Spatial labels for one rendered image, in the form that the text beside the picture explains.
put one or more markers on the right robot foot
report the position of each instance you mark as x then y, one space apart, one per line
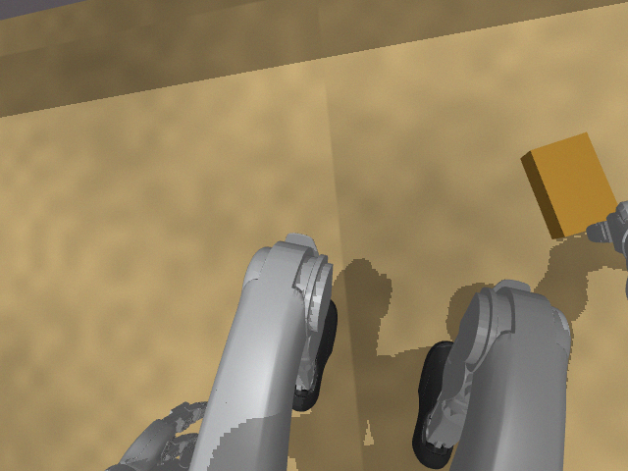
430 386

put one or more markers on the left robot foot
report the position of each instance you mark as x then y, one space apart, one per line
304 400

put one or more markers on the small box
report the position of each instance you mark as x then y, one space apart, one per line
569 184

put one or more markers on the right robot hand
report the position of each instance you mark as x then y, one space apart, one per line
599 232

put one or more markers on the right robot arm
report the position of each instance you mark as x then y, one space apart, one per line
618 227

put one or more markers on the left robot hand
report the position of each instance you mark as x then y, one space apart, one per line
157 447

